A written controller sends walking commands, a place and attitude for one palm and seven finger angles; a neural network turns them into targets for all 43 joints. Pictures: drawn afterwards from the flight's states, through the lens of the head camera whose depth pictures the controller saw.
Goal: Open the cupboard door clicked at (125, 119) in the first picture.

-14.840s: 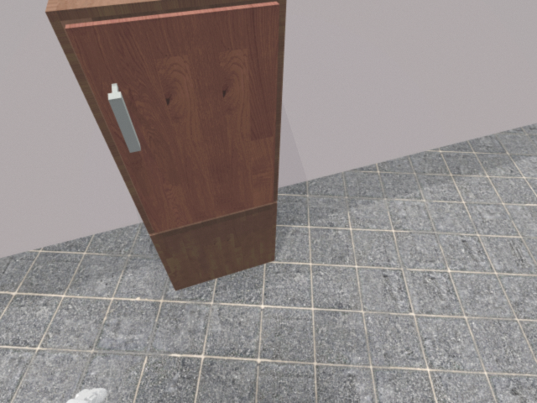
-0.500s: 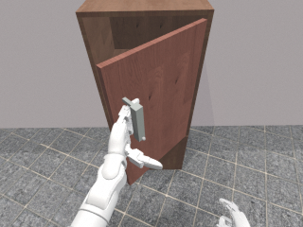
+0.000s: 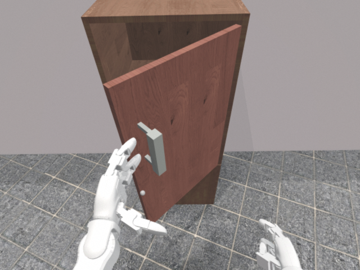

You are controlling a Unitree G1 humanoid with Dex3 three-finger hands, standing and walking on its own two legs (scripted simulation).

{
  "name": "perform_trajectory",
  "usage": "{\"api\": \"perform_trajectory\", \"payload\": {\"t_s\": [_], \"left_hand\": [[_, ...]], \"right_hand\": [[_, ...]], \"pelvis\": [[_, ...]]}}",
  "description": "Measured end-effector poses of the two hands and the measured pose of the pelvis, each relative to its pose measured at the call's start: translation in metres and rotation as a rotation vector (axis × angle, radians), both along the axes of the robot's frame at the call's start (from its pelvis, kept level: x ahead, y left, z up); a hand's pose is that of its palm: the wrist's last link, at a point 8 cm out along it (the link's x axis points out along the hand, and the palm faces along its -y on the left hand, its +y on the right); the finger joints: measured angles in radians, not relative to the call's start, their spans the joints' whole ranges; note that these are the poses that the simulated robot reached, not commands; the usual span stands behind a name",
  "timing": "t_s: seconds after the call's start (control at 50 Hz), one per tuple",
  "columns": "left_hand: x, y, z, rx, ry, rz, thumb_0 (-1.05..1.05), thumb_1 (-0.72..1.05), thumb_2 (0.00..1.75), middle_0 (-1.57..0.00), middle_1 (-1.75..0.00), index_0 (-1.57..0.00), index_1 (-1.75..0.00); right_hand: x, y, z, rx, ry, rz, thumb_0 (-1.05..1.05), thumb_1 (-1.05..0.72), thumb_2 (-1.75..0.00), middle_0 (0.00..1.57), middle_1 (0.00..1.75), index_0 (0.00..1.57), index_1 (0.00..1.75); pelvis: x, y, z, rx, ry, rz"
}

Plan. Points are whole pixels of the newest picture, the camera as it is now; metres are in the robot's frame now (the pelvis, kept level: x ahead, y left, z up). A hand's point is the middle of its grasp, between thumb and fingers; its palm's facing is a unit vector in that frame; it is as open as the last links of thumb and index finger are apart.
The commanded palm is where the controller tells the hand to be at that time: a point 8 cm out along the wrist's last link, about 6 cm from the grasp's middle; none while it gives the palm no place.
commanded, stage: slide the hand sideways off the handle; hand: left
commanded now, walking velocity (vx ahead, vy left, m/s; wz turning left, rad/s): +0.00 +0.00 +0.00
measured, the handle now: (151, 148) +0.35 +0.09 +0.10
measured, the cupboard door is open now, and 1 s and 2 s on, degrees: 44 44 44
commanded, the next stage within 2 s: draw the hand back to the body in 0.42 s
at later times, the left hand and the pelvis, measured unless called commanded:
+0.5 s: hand (113, 210) +0.21 +0.14 +0.10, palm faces +0.05 -1.00 -0.03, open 16.3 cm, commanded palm +0.18 +0.19 +0.10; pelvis +0.01 -0.01 -0.01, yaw +1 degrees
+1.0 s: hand (78, 210) +0.19 +0.19 +0.13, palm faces +0.07 -1.00 -0.05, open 16.3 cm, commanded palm +0.16 +0.24 +0.14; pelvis +0.00 +0.01 +0.00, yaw +1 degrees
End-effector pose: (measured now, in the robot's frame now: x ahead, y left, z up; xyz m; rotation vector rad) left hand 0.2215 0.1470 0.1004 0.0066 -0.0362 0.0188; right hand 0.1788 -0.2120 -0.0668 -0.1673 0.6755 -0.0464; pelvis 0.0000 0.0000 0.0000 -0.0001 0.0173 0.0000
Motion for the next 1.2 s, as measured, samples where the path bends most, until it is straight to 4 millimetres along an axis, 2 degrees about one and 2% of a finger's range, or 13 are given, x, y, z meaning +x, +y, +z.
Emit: {"api": "perform_trajectory", "payload": {"t_s": [0.18,0.4,0.54,0.62,0.72,1.04,1.12,1.2], "left_hand": [[-0.006,0.01,0.0,0.01,0.011,-0.015,-0.01,-0.5,0.3,-0.2,-0.32,-0.18,-0.31],[-0.031,0.04,-0.003,0.029,0.03,0.052,-0.01,-0.5,0.3,-0.17,-0.31,-0.16,-0.3],[-0.037,0.046,-0.003,0.016,0.002,0.022,-0.01,-0.5,0.3,-0.16,-0.3,-0.15,-0.3],[-0.036,0.047,-0.002,0.02,-0.003,0.003,-0.01,-0.5,0.3,-0.15,-0.3,-0.15,-0.3],[-0.036,0.06,0.008,0.034,-0.024,0.018,-0.01,-0.5,0.3,-0.15,-0.3,-0.15,-0.3],[-0.056,0.099,0.031,0.043,-0.031,0.05,-0.01,-0.47,0.32,-0.15,-0.3,-0.15,-0.3],[-0.058,0.108,0.043,0.191,-0.03,0.144,-0.01,-0.39,0.35,-0.16,-0.3,-0.16,-0.3],[-0.06,0.119,0.049,0.262,-0.014,0.226,-0.01,-0.29,0.39,-0.16,-0.3,-0.16,-0.3]], "right_hand": [[0.012,-0.006,-0.001,0.008,-0.03,0.001,0.01,-0.91,-0.9,0.2,0.3,0.21,0.3],[0.004,-0.022,-0.007,-0.016,-0.025,-0.021,0.01,-0.91,-0.9,0.2,0.3,0.21,0.3],[-0.001,-0.025,-0.01,-0.037,-0.043,-0.03,0.01,-0.91,-0.9,0.2,0.3,0.2,0.3],[-0.004,-0.021,-0.009,-0.035,-0.059,-0.036,0.01,-0.91,-0.9,0.2,0.3,0.2,0.3],[-0.004,-0.011,-0.004,-0.018,-0.084,-0.037,0.01,-0.91,-0.9,0.2,0.3,0.2,0.3],[0.009,0.018,0.014,-0.022,-0.161,0.024,0.01,-0.91,-0.9,0.21,0.3,0.21,0.3],[0.009,0.023,0.019,-0.045,-0.147,0.024,0.01,-0.91,-0.9,0.21,0.3,0.21,0.3],[0.008,0.028,0.022,-0.055,-0.113,0.021,0.01,-0.91,-0.9,0.21,0.3,0.21,0.3]], "pelvis": [[0.008,-0.009,-0.001,0.006,0.014,0.004],[0.012,-0.014,-0.004,0.006,0.031,0.014],[0.008,-0.01,-0.008,-0.002,0.038,0.023],[0.005,-0.007,-0.008,-0.003,0.038,0.019],[0.004,-0.003,-0.006,-0.006,0.03,0.013],[-0.001,0.012,-0.001,-0.024,-0.003,0.027],[-0.001,0.014,0.006,-0.023,-0.028,0.019],[0.001,0.018,0.015,-0.019,-0.049,0.01]]}}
